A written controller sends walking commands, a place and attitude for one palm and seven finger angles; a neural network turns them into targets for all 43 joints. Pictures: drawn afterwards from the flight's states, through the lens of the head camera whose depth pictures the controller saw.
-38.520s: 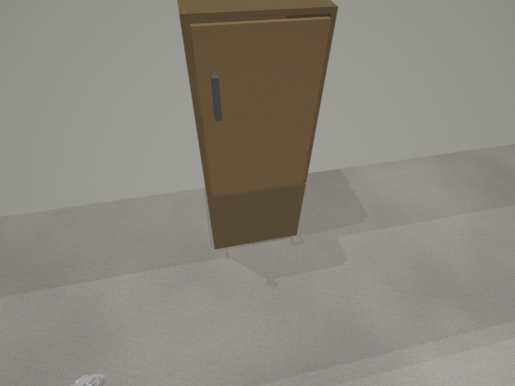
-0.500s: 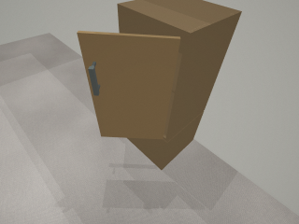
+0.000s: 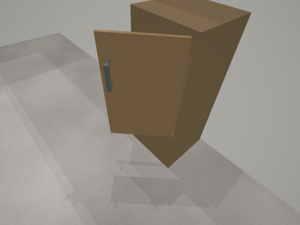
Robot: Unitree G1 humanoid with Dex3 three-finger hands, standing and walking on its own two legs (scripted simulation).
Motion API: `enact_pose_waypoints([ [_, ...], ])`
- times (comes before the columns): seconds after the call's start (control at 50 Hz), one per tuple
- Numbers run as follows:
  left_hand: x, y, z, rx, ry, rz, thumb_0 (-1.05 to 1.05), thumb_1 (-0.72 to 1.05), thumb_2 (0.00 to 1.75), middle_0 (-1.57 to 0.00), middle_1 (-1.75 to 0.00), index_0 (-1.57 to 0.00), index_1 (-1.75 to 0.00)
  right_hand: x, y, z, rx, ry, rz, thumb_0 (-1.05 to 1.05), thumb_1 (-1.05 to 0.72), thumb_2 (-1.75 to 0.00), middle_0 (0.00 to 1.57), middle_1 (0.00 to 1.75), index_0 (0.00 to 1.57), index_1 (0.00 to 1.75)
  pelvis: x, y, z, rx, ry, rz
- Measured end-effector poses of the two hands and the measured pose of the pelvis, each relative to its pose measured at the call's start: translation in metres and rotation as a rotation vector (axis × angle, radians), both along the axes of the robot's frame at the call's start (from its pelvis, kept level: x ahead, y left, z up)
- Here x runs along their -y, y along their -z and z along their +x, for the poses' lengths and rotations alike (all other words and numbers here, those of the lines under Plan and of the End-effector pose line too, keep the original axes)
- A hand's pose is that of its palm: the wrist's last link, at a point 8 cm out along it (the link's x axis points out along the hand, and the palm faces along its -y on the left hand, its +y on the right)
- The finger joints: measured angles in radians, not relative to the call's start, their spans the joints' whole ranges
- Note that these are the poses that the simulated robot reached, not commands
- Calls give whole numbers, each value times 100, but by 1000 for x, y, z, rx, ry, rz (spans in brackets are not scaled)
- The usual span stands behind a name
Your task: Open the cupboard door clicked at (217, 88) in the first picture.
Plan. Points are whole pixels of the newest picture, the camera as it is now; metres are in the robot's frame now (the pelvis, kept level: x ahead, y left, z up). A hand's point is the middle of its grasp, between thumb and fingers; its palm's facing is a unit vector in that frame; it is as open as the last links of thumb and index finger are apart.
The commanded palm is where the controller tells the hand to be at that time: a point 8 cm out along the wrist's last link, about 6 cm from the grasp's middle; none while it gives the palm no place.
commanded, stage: shuffle to correct the standing spot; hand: left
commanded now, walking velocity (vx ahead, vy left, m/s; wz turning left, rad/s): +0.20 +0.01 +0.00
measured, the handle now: (108, 75) +0.66 +0.22 +0.04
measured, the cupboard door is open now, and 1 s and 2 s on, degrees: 44 44 44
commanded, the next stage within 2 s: come to a stop and stand still in 0.64 s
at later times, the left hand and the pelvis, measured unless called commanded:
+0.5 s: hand out of the picture +0.10 +0.18 -0.17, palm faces -0.03 -0.98 -0.20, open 7.2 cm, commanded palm none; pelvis +0.06 +0.00 +0.01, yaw -3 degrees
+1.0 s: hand out of the picture +0.13 +0.18 -0.20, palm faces +0.06 -0.99 -0.13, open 7.3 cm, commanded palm none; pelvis +0.15 +0.02 -0.01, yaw -2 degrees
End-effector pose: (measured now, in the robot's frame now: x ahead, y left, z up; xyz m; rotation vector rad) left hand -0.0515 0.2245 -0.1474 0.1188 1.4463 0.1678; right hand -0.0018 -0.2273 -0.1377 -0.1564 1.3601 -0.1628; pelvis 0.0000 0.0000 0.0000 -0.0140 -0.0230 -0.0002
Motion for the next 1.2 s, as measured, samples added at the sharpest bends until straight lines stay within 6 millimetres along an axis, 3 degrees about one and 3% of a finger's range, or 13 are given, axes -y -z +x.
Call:
enact_pose_waypoints([
  [0.12, 11, 5, -26, -59, -73, -29, 1, 91, 90, -20, -30, -20, -30, 1, 1, 3, -14, -2, -12, 0, -90, -90, 20, 30, 20, 30, -3, 4, 5, -9, -12, -1],
  [0.22, 8, 20, -13, -87, -47, -70, 1, 91, 90, -20, -30, -20, -30, -9, 3, 8, 36, 24, -39, 0, -91, -90, 20, 30, 20, 30, -14, 13, 15, -9, 2, 1],
  [0.36, 3, 3, 76, 75, 35, -64, 1, 92, 90, -20, -30, -20, -30, -36, -5, -10, -27, 74, 21, 0, -91, -90, 20, 30, 20, 30, -15, -3, 32, -16, 28, 15],
  [0.44, -9, -7, 118, 120, 74, -7, 4, 96, 90, -20, -30, -20, -30, -44, -4, -14, -66, 103, 62, 0, -90, -90, 20, 30, 20, 30, -8, -6, 45, -20, 40, 19],
  [0.54, -1, -15, 174, 196, 122, 27, 3, 95, 90, -19, -30, -20, -30, -40, 6, -14, -123, 137, 103, 0, -90, -90, 20, 30, 20, 30, 5, -2, 64, -24, 49, 29],
  [0.6, 11, -10, 201, 265, 125, 39, 2, 93, 90, -19, -30, -20, -30, -29, 18, -8, -154, 137, 116, 0, -90, -90, 20, 30, 20, 30, 15, 8, 77, -20, 45, 35],
  [0.68, 18, -13, 207, 302, 54, 37, 1, 95, 90, -20, -30, -20, -30, -8, 15, 27, -142, 89, 89, 0, -90, -90, 20, 30, 20, 30, 19, 4, 93, -5, 14, 8],
  [0.78, 15, -9, 193, 219, 28, 16, 0, 96, 90, -20, -30, -20, -30, 12, -1, 98, -13, 55, 23, 0, -91, -90, 20, 30, 20, 30, 15, -3, 114, -9, 6, 2],
  [0.86, 12, 4, 181, 125, 14, -30, 0, 94, 90, -20, -30, -20, -30, 11, -11, 154, 90, 16, -27, 0, -91, -90, 19, 30, 20, 30, 4, -1, 131, -6, 15, -6],
  [0.94, 3, 22, 175, 50, -14, -59, 1, 92, 90, -20, -30, -20, -30, -4, -6, 193, 149, -16, -61, 0, -91, -90, 19, 30, 19, 30, -13, 10, 146, 4, 20, -19],
  [1.08, -9, 15, 177, 12, 5, -39, 1, 92, 90, -20, -30, -20, -30, -30, -9, 226, 200, -37, -28, 0, -92, -90, 20, 30, 20, 30, -20, 6, 141, -14, 37, 8],
  [1.2, -13, 4, 182, 43, 43, 10, 1, 91, 90, -20, -30, -20, -30, -25, -2, 212, 220, 1, 6, -1, -91, -90, 20, 30, 20, 30, -12, 6, 120, -23, 57, 8],
])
